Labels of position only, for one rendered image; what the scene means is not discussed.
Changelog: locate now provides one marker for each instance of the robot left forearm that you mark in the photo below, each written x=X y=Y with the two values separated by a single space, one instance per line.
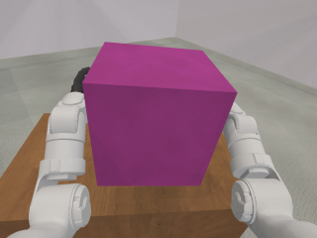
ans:
x=64 y=143

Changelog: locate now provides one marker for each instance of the left robot hand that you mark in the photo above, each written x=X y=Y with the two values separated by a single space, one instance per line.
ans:
x=77 y=83

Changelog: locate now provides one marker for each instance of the robot right upper arm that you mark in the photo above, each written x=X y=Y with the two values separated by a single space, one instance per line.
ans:
x=265 y=206

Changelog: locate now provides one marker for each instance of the carton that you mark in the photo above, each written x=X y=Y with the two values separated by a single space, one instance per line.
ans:
x=155 y=114

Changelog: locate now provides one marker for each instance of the robot right forearm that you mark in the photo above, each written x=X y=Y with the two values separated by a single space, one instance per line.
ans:
x=248 y=158

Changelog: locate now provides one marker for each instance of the pedestal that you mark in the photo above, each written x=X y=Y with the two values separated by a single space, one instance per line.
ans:
x=127 y=211

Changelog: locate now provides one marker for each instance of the robot left upper arm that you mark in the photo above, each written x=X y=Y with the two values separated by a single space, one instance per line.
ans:
x=58 y=211

